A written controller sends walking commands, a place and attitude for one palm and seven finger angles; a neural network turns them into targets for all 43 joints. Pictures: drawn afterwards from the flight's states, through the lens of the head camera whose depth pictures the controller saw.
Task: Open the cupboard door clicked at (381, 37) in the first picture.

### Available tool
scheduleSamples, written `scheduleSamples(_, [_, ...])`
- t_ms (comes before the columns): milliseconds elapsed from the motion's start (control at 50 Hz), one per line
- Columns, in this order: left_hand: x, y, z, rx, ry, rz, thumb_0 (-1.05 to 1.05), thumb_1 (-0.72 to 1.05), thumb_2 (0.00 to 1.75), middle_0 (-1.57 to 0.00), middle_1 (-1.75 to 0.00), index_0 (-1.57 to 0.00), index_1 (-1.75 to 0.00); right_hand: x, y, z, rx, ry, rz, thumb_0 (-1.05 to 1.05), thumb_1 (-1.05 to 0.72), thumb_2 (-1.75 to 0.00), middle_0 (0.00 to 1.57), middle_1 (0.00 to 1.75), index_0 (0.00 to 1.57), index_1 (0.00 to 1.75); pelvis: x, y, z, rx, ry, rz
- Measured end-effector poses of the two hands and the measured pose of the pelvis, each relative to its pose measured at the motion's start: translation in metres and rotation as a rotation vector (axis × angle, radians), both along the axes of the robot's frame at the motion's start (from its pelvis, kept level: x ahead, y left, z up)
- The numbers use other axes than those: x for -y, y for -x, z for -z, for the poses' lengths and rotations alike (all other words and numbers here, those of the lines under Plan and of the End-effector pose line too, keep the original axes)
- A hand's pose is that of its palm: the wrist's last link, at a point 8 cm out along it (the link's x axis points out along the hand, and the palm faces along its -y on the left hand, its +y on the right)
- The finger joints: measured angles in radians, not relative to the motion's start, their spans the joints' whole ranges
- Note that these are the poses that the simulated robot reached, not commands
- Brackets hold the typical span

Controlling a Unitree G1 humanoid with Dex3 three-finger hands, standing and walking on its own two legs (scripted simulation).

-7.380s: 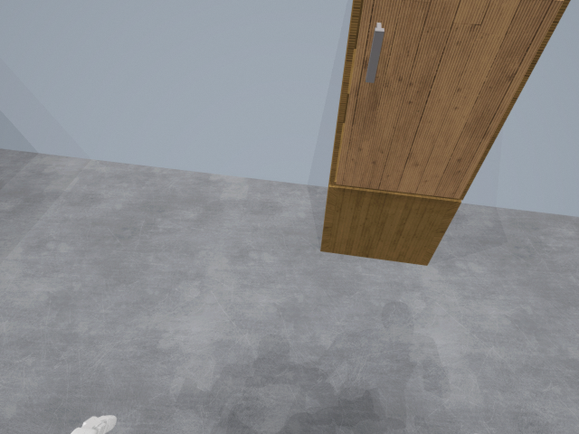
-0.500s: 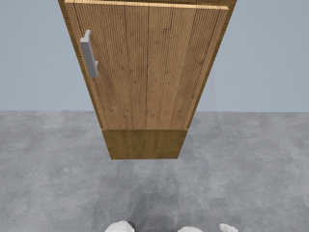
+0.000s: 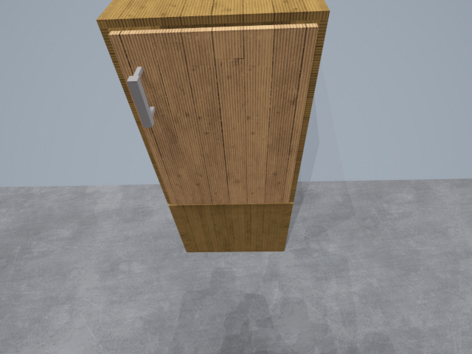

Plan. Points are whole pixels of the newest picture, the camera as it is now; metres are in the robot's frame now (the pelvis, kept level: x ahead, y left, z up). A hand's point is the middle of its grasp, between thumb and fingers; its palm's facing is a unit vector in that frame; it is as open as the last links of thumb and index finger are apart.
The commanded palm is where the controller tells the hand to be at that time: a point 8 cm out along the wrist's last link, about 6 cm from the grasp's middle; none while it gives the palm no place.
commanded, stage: come to a stop and stand still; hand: left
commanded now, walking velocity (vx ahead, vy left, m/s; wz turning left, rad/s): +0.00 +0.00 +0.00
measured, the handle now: (143, 97) +0.60 +0.27 +0.11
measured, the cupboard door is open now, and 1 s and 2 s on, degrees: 0 0 0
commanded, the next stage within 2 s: look again from close up in 0.66 s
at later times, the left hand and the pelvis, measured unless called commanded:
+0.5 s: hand out of the picture +0.01 +0.29 -0.18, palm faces +0.00 -0.97 -0.26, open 7.3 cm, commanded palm none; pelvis -0.01 +0.09 -0.01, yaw -2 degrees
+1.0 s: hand out of the picture +0.01 +0.22 -0.18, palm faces -0.03 -0.98 -0.20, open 7.3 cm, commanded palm none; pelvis -0.01 +0.05 -0.01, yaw -2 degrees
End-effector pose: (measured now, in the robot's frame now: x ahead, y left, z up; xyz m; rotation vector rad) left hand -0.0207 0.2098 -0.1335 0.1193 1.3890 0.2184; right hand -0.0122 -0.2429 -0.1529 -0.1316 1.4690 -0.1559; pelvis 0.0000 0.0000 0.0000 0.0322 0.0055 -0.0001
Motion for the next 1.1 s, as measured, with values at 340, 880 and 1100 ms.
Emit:
scheduleSamples(340, [-0.105,-0.002,0.025,0.02,-0.032,0.042,0.0,0.91,0.9,-0.2,-0.3,-0.2,-0.3,-0.091,-0.07,-0.003,0.323,0.033,-0.08,0.0,-0.94,-0.9,0.2,0.3,0.2,0.29,-0.078,0.012,0.019,0.042,0.045,0.009])
scheduleSamples(880, [-0.073,-0.03,0.02,0.017,0.003,0.128,0.0,0.92,0.9,-0.2,-0.3,-0.2,-0.3,-0.085,0.02,0.006,0.076,-0.008,0.031,0.0,-0.9,-0.9,0.2,0.3,0.2,0.29,-0.061,0.008,0.012,0.03,0.022,0.047])
scheduleSamples(1100, [-0.045,-0.02,0.02,-0.003,0.011,0.101,0.0,0.92,0.9,-0.2,-0.3,-0.2,-0.3,-0.061,0.001,0.007,0.103,-0.008,0.022,0.01,-0.91,-0.9,0.2,0.3,0.2,0.29,-0.037,0.005,0.012,0.026,0.024,0.039])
